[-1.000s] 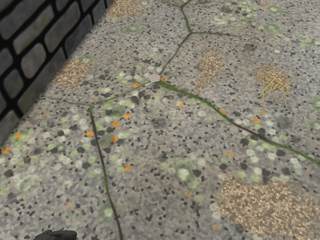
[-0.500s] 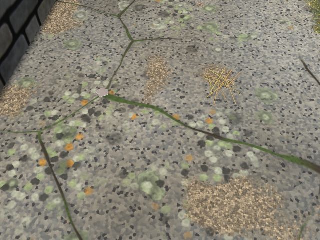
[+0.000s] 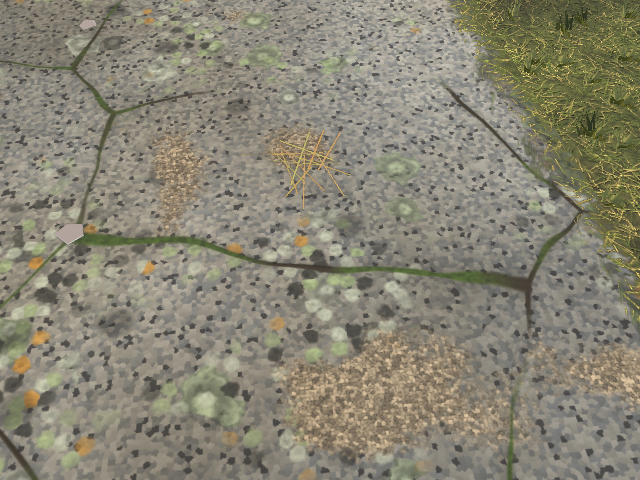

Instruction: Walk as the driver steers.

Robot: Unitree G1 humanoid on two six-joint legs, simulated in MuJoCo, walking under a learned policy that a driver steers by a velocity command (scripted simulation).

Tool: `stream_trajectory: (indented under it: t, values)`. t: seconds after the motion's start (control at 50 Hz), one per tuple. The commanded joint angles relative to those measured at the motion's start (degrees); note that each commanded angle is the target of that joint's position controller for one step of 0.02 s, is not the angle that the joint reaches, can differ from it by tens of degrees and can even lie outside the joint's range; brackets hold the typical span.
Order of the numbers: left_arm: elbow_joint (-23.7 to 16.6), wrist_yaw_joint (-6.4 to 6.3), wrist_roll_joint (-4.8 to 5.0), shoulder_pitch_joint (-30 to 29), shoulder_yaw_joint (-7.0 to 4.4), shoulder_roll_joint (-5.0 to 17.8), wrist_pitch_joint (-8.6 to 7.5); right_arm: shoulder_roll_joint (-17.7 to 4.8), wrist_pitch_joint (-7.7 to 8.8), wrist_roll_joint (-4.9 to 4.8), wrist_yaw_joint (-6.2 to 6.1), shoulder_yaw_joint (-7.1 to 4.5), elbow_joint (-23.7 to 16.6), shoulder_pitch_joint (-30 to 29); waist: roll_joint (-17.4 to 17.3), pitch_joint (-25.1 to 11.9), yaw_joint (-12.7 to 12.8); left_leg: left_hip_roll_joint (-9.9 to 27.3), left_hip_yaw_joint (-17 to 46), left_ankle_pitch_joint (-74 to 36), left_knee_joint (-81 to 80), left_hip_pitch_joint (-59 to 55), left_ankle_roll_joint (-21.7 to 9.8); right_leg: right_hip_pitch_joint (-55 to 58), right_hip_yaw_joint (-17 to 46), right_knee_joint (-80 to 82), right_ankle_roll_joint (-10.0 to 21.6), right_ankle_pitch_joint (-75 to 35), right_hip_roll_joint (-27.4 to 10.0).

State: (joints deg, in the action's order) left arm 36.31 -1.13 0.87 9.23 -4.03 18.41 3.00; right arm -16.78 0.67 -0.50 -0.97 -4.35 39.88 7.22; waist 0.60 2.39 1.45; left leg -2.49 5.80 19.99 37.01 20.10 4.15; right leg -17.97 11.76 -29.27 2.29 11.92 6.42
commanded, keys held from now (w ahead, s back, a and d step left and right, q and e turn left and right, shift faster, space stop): no key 0.06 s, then q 0.94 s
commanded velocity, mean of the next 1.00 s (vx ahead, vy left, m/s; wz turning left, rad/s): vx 0.00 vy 0.00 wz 0.30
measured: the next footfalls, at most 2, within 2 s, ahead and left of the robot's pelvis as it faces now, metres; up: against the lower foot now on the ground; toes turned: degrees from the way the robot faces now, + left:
left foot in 0.04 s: +0.05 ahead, +0.13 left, +0.00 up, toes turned -7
right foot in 0.34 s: +0.01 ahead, -0.12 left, +0.00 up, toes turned +7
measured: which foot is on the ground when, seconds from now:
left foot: up 0.00-0.02, down 0.04-0.38, up 0.40-0.68, down 0.70-1.00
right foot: down 0.00-0.04, up 0.06-0.32, down 0.34-0.70, up 0.72-1.00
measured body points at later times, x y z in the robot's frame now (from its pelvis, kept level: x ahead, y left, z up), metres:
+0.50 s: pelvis -0.01 +0.00 +0.00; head +0.02 +0.00 +0.45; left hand +0.09 +0.30 -0.10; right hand +0.16 -0.27 -0.10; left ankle -0.03 +0.12 -0.69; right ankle -0.03 -0.13 -0.74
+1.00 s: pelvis -0.03 +0.05 +0.01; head +0.00 +0.09 +0.45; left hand +0.01 +0.37 -0.11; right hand +0.22 -0.16 -0.07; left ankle -0.03 +0.14 -0.74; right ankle +0.05 -0.10 -0.68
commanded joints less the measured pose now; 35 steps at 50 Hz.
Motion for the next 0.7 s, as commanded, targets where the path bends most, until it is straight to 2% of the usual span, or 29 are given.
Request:
stream_trajectory:
  t: [0.02,0.04,0.06,0.08,0.1,0.12,0.14,0.16,0.18,0.22,0.24,0.28,0.32,0.34,0.36,0.38,0.4,0.42,0.44,0.46,0.48,0.52,0.56,0.58,0.62,0.66,0.68,0.7]
  values:
    - [-4.3,-0.3,0.7,-3.39,-2.36,8.69,-0.19,-5.49,1.73,-0.03,0.62,-1.81,-2.85,3.21,8.3,-7.74,-2.59,0.33,-1.59,-8.27,-13.65,-5.77,-1.88,7.04,17.22,3.97,7.53,-12.57,-12.99]
    - [-3.99,-0.5,0.57,-1.64,-1.83,6.99,-0.2,-6.94,1.8,0.62,0.55,-2.14,-2.76,3.82,5.87,-8.52,-2.16,4.6,1.09,-14.17,-17.02,-11.29,-3.51,3.85,15.05,1.19,4.7,-6.6,-10.64]
    - [-3.49,-0.34,-0.62,2.01,-0.85,3.74,-0.41,-10.02,1.5,1.7,0.28,-2.41,-3.97,2.77,-6.17,-9.69,0.47,15.88,12.37,-22.32,-19.38,-16.16,-7.95,-1.72,7.1,-9.73,1.07,10.16,-4.33]
    - [-4.85,-0.61,-0.22,0.12,-1.68,6.03,-0.95,-11.1,1.43,3.63,0.62,-2.33,-3.58,1.82,-16.66,-5.38,0.71,22.68,23.43,-27.89,-20.59,-11.04,-17.69,-9.45,-0.52,-18.51,-1.99,24.98,1.57]
    - [-3.26,-0.94,-1.24,1.58,-2.65,9.23,-1.28,-7.32,1.86,3.01,0.78,-1.25,-4.6,-0.17,-11.0,-5.22,0.3,23.12,22.84,-25.11,-20.77,-8.71,-20.34,-8.34,1.49,-27.55,-4.24,24.59,-1.33]
    - [-1.9,-0.87,-1.08,2.01,-2.88,9.12,-1.17,-5.28,2.05,2.22,0.78,-0.43,-4.56,-2.14,-8.64,-4.58,1.07,19.69,18.34,-22.56,-20.14,-7.78,-18.4,-7.51,1.55,-30.24,-5.37,21.27,-1.75]
    - [-0.29,-1.01,-1.43,3.08,-2.31,6.56,-0.72,-3.78,2.19,1.61,0.93,0.29,-4.46,-3.75,-7.18,-4.64,1.89,16.07,14.47,-18.82,-19.83,-7.69,-15.84,-6.01,1.0,-28.87,-6.75,18.64,-3.04]
    - [0.14,-0.92,-1.95,3.28,-1.72,4.65,-0.43,-2.86,2.25,0.88,1.15,0.85,-4.0,-4.8,-7.86,-3.98,1.97,14.7,13.29,-19.16,-19.5,-8.17,-14.9,-5.65,-0.79,-26.12,-7.98,15.77,-5.03]
    - [0.27,-0.58,-1.93,2.47,-1.04,2.72,-0.52,-3.45,1.84,0.5,1.19,0.85,-3.57,-4.58,-8.76,-3.42,1.59,12.49,11.18,-21.42,-18.97,-8.07,-14.17,-4.14,-3.73,-21.21,-8.76,14.64,-5.88]
    - [-0.79,-0.27,-1.34,-1.78,-0.44,1.27,-1.37,-7.16,0.58,0.26,0.93,-0.45,-3.13,-1.3,-10.72,-3.27,-1.4,10.03,10.34,-25.16,-16.67,-9.98,-14.01,-1.74,-7.63,-11.51,-9.03,14.69,-4.87]
    - [-0.84,-0.34,-0.74,-2.51,-0.73,2.07,-1.65,-9.0,0.04,0.22,0.73,-1.05,-2.88,0.93,-11.2,-3.99,-2.5,10.49,12.05,-26.3,-15.84,-12.14,-14.68,-1.47,-8.33,-8.39,-8.87,14.25,-4.05]
    - [0.11,-0.6,0.17,-1.1,-1.33,3.37,-1.92,-10.16,-0.64,-0.41,0.41,-1.45,-3.11,1.8,-11.61,-4.93,-2.3,11.17,15.49,-26.58,-15.14,-14.39,-15.15,0.18,-8.78,-0.77,-7.84,9.75,-3.16]
    - [1.37,-0.66,-0.02,1.43,-1.73,4.01,-2.31,-9.98,-1.01,-1.43,0.01,-1.53,-3.52,1.14,-11.12,-5.57,-0.94,10.43,16.87,-26.73,-14.17,-12.49,-13.65,6.01,-8.84,8.62,-5.61,1.05,-3.23]
    - [1.35,-0.76,-0.44,2.33,-2.13,5.41,-2.49,-9.23,-0.87,-1.41,-0.18,-1.36,-3.58,1.62,-9.39,-7.03,-0.76,9.71,16.26,-25.31,-13.07,-8.58,-11.81,11.53,-7.52,8.54,-4.18,-3.12,-5.8]
    - [1.53,-0.97,-1.28,3.39,-2.91,8.43,-2.46,-7.39,-0.41,-0.93,-0.18,-0.89,-4.64,1.33,-3.12,-8.65,-1.31,7.07,12.0,-21.66,-9.65,-2.91,-9.21,15.96,-4.54,5.17,-1.33,-9.79,-10.87]
    - [2.41,-0.78,-1.68,3.57,-3.55,9.48,-2.08,-5.87,-0.06,-1.0,-0.09,-0.56,-5.18,0.6,6.44,-7.67,-1.59,1.5,4.36,-11.76,-4.51,1.74,-6.23,15.45,-0.84,6.13,2.85,-11.4,-14.09]
    - [1.77,-0.64,-2.09,3.32,-3.29,8.4,-1.95,-6.37,-0.03,-0.72,0.01,-0.59,-5.19,0.55,10.28,-6.17,-0.36,-0.87,0.76,-1.48,1.04,6.12,-4.13,15.51,4.76,9.17,7.44,-14.57,-20.05]
    - [1.1,-0.96,-2.43,2.12,-2.85,7.1,-2.11,-7.39,-0.22,-0.67,0.09,-1.2,-5.25,0.44,12.47,-5.45,0.21,-0.67,-1.26,11.02,10.94,9.51,-3.03,15.3,8.59,10.6,11.4,-19.27,-25.21]
    - [0.61,-1.3,-2.44,1.57,-2.28,6.07,-2.5,-8.74,-0.7,-0.8,0.04,-2.06,-5.01,0.82,10.39,-4.43,0.27,0.26,-1.06,16.07,21.64,12.04,-1.89,14.5,9.31,10.68,13.6,-25.38,-27.58]
    - [0.5,-1.51,-1.85,-0.06,-1.98,5.65,-2.99,-8.58,-1.41,-0.86,0.08,-2.42,-4.67,2.15,7.51,-3.64,-1.12,1.64,0.09,14.9,26.47,13.27,-1.15,13.93,6.64,9.72,13.1,-28.04,-27.27]
    - [0.64,-1.57,-1.15,-1.73,-1.98,5.59,-3.28,-7.13,-2.07,-0.88,0.16,-2.07,-4.35,2.94,6.08,-2.77,-2.08,2.78,0.16,12.1,25.58,13.98,-0.6,14.01,2.84,9.1,11.23,-27.97,-25.18]
    - [1.25,-1.6,-0.82,-1.63,-2.32,6.49,-3.05,-5.05,-2.63,-0.79,0.45,-1.18,-5.03,1.49,7.0,-2.17,-0.94,3.37,-2.7,7.43,21.94,13.8,0.59,14.67,-2.05,9.07,10.04,-28.44,-22.45]
    - [1.44,-1.66,-0.9,-1.56,-2.61,7.17,-2.31,-4.28,-2.72,-0.99,1.35,-0.54,-6.53,-0.03,8.57,-3.44,-0.07,4.09,-5.36,5.12,15.28,9.28,0.73,14.16,-5.86,8.57,9.57,-27.91,-21.19]
    - [1.47,-1.59,-0.84,-1.38,-2.83,7.82,-2.03,-4.33,-2.74,-1.08,1.8,-0.36,-7.31,-0.76,9.23,-4.1,0.45,4.23,-6.31,4.37,11.7,6.75,0.37,13.74,-6.85,8.36,9.42,-27.88,-21.41]
    - [1.81,-1.28,-0.35,-0.65,-3.22,9.21,-1.8,-5.88,-2.97,-1.23,2.41,-0.79,-8.09,-0.18,9.67,-5.09,0.56,3.76,-8.02,2.93,5.85,2.95,-0.69,13.63,-7.27,7.15,9.03,-26.93,-22.59]
    - [1.95,-0.94,0.74,-1.51,-3.24,9.68,-2.09,-6.69,-3.34,-0.95,2.54,-1.39,-7.59,3.07,8.43,-5.48,-1.53,2.32,-10.21,-3.99,-3.61,-2.87,-2.82,11.62,-8.9,3.57,7.08,-23.16,-22.6]
    - [2.56,-0.71,1.07,-0.47,-2.93,8.61,-2.47,-7.52,-3.47,-0.61,2.13,-1.95,-6.9,5.5,6.71,-5.98,-2.54,0.83,-10.13,-8.84,-9.13,-8.37,-4.52,8.73,-10.97,-0.53,4.64,-18.05,-20.94]
    - [3.74,-0.26,-0.05,3.13,-2.35,6.37,-2.93,-10.74,-3.43,-0.56,1.35,-3.08,-6.91,7.85,-1.62,-7.24,-2.66,4.09,-3.04,-22.26,-13.18,-17.29,-7.08,1.39,-15.78,-10.51,0.06,-7.45,-17.25]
